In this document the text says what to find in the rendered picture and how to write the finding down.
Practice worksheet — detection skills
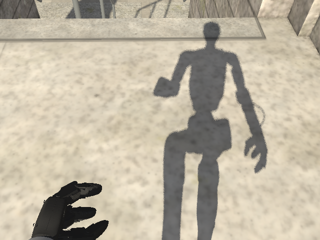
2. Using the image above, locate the robot left hand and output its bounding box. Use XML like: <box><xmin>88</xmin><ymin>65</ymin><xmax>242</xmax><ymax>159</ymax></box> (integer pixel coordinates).
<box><xmin>31</xmin><ymin>181</ymin><xmax>109</xmax><ymax>240</ymax></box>

